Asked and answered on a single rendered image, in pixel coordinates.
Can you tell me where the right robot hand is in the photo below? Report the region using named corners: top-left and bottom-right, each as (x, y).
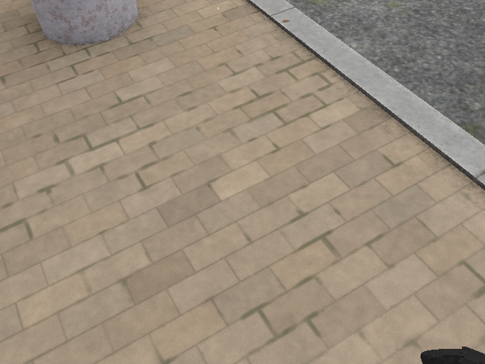
top-left (421, 347), bottom-right (485, 364)

